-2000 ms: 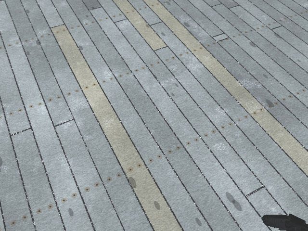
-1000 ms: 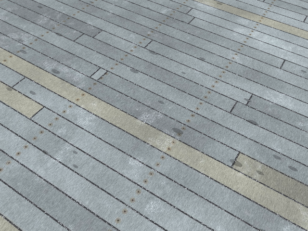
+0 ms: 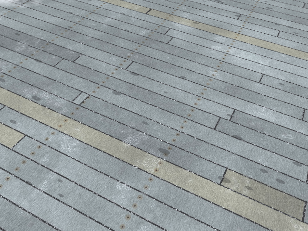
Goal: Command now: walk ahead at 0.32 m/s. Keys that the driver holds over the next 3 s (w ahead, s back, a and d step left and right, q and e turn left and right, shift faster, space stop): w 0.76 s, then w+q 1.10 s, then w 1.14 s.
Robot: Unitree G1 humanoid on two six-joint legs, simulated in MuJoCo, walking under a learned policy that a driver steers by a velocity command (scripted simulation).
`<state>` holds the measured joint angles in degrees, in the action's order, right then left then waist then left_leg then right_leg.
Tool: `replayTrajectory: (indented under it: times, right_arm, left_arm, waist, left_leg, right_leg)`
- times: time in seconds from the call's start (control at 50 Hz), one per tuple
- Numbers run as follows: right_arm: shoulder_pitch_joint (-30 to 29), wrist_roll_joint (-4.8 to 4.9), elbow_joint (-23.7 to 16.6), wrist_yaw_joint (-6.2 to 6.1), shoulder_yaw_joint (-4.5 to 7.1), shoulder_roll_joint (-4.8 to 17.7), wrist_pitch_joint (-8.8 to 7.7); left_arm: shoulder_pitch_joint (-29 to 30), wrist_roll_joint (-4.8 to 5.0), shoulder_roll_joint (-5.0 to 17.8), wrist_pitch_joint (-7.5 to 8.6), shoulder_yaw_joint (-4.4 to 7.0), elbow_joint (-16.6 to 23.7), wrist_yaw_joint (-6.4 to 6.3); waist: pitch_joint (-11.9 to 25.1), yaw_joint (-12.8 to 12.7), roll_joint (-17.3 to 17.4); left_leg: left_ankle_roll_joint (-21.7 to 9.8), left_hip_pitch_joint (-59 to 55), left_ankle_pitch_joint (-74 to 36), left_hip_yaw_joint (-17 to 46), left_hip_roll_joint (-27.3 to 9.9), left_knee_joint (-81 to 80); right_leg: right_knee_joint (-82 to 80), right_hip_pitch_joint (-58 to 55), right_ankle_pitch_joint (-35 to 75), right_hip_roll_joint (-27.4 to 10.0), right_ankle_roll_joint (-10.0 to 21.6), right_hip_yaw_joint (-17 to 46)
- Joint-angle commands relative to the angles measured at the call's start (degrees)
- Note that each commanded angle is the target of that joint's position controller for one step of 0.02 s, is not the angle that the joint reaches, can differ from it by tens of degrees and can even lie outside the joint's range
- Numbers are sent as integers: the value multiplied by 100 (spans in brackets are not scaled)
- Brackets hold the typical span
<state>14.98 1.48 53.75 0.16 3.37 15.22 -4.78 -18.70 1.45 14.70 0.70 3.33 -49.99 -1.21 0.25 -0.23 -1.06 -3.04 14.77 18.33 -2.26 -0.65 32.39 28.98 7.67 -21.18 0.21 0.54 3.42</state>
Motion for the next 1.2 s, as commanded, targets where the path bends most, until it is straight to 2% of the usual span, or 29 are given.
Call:
replayTrajectory:
  times: [0.02,0.04,0.08,0.16,0.22,0.28,0.4,0.44,0.48,0.5,0.52,0.54,0.56,0.58,0.6,0.62,0.68,0.76,0.84,0.94,0.98,1.02,1.04,1.06,1.08,1.1,1.14,1.16,1.2]
  right_arm:
    - [1711,-58,308,33,335,1229,-123]
    - [1708,-137,273,101,269,1185,-172]
    - [842,-118,0,75,116,717,-214]
    - [932,-153,28,70,-32,418,-134]
    - [1119,-158,86,-14,-27,576,-63]
    - [1162,-158,89,-93,-33,664,-22]
    - [1418,-60,258,-129,29,743,31]
    - [1281,-77,215,-138,90,880,77]
    - [1124,-131,148,-143,102,905,180]
    - [1129,-205,12,-145,21,739,187]
    - [2002,-182,-22,-45,-242,-218,70]
    - [1522,-5,21,-9,-108,374,-105]
    - [831,160,-271,2,11,753,-212]
    - [473,150,-360,-36,10,760,-266]
    - [340,56,-367,-74,53,714,-251]
    - [497,0,-345,-84,70,620,-184]
    - [554,-50,-391,-95,37,325,6]
    - [-407,-139,-759,-90,24,379,30]
    - [-1150,-61,-934,30,-70,255,-23]
    - [-1725,-3,-1338,218,-76,395,-15]
    - [-1498,-23,-1394,288,-17,540,-10]
    - [-120,-33,-1077,267,249,962,25]
    - [866,-31,-914,189,434,1483,69]
    - [909,0,-914,216,486,1847,61]
    - [989,-17,-993,212,324,1233,43]
    - [703,-76,-1047,184,273,1045,15]
    - [31,-132,-1265,166,227,887,-10]
    - [-132,-191,-1351,154,183,774,-18]
    - [-152,-135,-1395,119,188,783,-14]
  left_arm:
    - [1019,-85,127,196,-22,727,0]
    - [1045,38,426,296,70,820,-22]
    - [828,145,618,429,118,635,51]
    - [1043,-35,463,442,153,550,167]
    - [1495,-57,265,389,91,700,201]
    - [2143,-25,138,413,4,906,247]
    - [2818,22,294,502,-26,1167,417]
    - [2475,6,523,522,63,1100,429]
    - [934,18,933,486,287,643,346]
    - [-179,-60,1252,450,378,389,271]
    - [-600,-93,1602,449,434,204,307]
    - [-469,-56,998,442,276,163,303]
    - [134,-47,815,459,201,223,280]
    - [612,-75,696,490,157,301,281]
    - [882,-133,553,526,116,319,304]
    - [998,-204,441,563,78,293,314]
    - [910,-136,509,620,80,110,322]
    - [554,-127,801,596,129,-65,182]
    - [190,-99,979,573,142,-228,125]
    - [-141,-79,1024,410,169,-460,107]
    - [-2,-79,1142,322,205,-408,82]
    - [152,-124,1120,206,184,-285,18]
    - [37,-249,957,219,86,-88,-34]
    - [-542,-322,149,400,-175,49,95]
    - [-75,-122,775,616,-49,27,175]
    - [449,56,1012,753,12,216,219]
    - [796,-88,950,816,26,287,150]
    - [742,-143,955,756,55,299,141]
    - [670,-201,821,623,62,341,132]
  waist:
    - [45,794,1629]
    - [-78,746,1715]
    - [-673,356,825]
    - [-478,321,750]
    - [-513,377,576]
    - [-674,501,603]
    - [-900,440,615]
    - [-504,130,743]
    - [524,-671,841]
    - [1338,-1037,404]
    - [2361,-499,-1279]
    - [2090,-743,-922]
    - [973,-604,-781]
    - [500,-401,-189]
    - [173,-200,17]
    - [157,25,-127]
    - [-69,224,-226]
    - [-392,19,-114]
    - [-399,-291,-86]
    - [-501,-392,-68]
    - [-297,-191,-213]
    - [542,509,-162]
    - [1235,796,556]
    - [1816,268,1920]
    - [1908,594,1241]
    - [1140,602,977]
    - [465,249,72]
    - [419,58,180]
    - [295,-83,278]
  left_leg:
    - [-666,-2431,495,2669,-1505,-1741]
    - [-1278,-2319,1246,4341,-2205,-2356]
    - [-1032,-1970,1339,3314,-1885,-2346]
    - [-608,-1916,-1202,1635,-1226,-2416]
    - [-680,-1808,-2313,1118,-1116,-2479]
    - [-626,-1368,-2215,742,-960,-2693]
    - [-646,-1910,-2711,603,-1348,-2525]
    - [-535,-2247,-4392,531,-1424,-1908]
    - [-312,-1965,-5928,279,-1140,-88]
    - [-172,-527,-4341,235,-904,1620]
    - [192,1676,532,396,324,3798]
    - [82,2312,1342,1122,260,4536]
    - [-8,2744,916,958,-59,4628]
    - [-37,2516,354,834,-371,4336]
    - [2,2266,28,745,-561,3986]
    - [16,1863,-179,797,-730,3781]
    - [160,1672,-277,681,-880,3221]
    - [374,2243,-1518,558,-915,1790]
    - [318,1882,-2582,242,-627,498]
    - [-16,2377,-1912,342,-462,11]
    - [-202,1952,-1327,95,-232,-23]
    - [-473,82,-1277,-232,268,-204]
    - [-856,-1683,-1437,1161,-596,-176]
    - [-1890,-3565,-84,4323,-1786,-978]
    - [-1755,-3752,416,4753,-1810,-1521]
    - [-1514,-3172,-61,3955,-1631,-1576]
    - [-1356,-1686,-1448,2888,-1261,-1700]
    - [-1330,-1245,-1899,2631,-1119,-1819]
    - [-1375,-793,-2263,2334,-991,-2004]
  right_leg:
    - [1876,2766,-397,266,69,-359]
    - [3047,3496,-1228,347,54,87]
    - [3656,3969,-194,-300,284,263]
    - [2973,3629,1097,-599,228,-134]
    - [2241,3675,1538,-545,-4,-347]
    - [1071,3189,2266,-396,-94,-514]
    - [65,2868,2380,-237,204,-486]
    - [24,2242,2003,-22,405,-597]
    - [-13,216,1919,269,725,-797]
    - [253,-1773,1679,-700,1083,321]
    - [-419,-3680,73,-2214,2133,3377]
    - [-1242,-3314,-592,-2135,1981,4086]
    - [-1405,-2388,-298,-1943,1670,3127]
    - [-1567,-1429,418,-1739,1510,2390]
    - [-1704,-677,1110,-1513,1408,1807]
    - [-1853,-227,1411,-1328,1341,1415]
    - [-2251,475,1636,-1219,1439,890]
    - [-2460,474,1846,-1092,1380,443]
    - [-2456,179,2002,-1007,1125,-202]
    - [-1979,-1188,2407,-1495,927,-439]
    - [-1380,-1459,3801,-1545,785,-611]
    - [546,-1105,5388,-1212,500,-1052]
    - [2440,273,3912,-924,261,-1224]
    - [4237,2796,-748,330,-71,-735]
    - [4800,3472,-1038,126,65,225]
    - [4758,3828,-511,-129,199,224]
    - [3948,3348,205,-531,180,176]
    - [3693,2953,347,-644,143,230]
    - [3196,2746,435,-651,-35,163]
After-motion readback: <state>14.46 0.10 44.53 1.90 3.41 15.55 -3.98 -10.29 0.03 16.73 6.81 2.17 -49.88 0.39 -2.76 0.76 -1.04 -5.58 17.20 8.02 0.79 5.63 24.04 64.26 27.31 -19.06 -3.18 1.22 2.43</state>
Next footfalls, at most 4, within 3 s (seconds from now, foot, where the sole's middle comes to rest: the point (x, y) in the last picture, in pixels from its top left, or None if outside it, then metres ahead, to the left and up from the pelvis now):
0.50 right None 0.41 -0.11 -0.77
1.02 left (126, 193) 0.71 0.14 -0.77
1.52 right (152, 138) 1.04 0.02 -0.77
2.06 left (85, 123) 1.14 0.40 -0.77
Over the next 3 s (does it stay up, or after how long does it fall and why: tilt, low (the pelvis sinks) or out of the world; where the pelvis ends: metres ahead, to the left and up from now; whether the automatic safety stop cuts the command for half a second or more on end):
stays up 1.49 0.51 0.01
